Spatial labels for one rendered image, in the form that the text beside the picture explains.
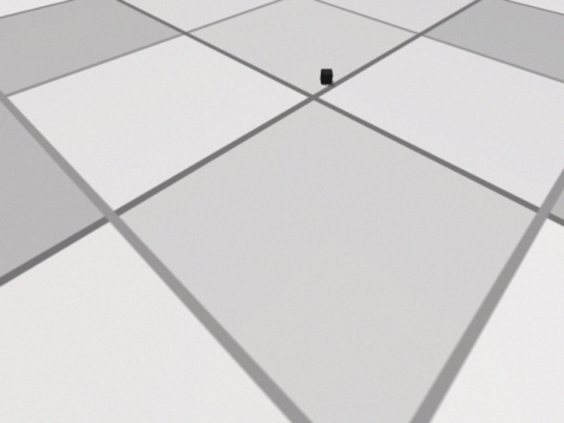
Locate cube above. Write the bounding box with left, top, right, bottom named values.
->
left=320, top=69, right=333, bottom=85

